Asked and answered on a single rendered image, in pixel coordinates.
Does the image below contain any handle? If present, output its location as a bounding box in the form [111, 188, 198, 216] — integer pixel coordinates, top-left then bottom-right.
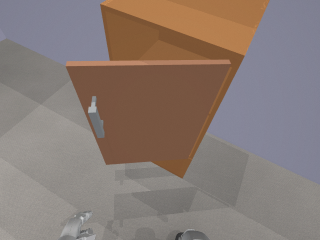
[88, 96, 105, 138]

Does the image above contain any cupboard door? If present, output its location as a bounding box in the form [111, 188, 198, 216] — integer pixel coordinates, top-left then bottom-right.
[66, 59, 231, 165]

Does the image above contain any right robot thigh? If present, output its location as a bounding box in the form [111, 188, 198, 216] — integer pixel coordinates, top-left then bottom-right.
[178, 230, 210, 240]

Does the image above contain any robot left hand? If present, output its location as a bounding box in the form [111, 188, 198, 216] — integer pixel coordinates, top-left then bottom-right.
[60, 210, 96, 240]

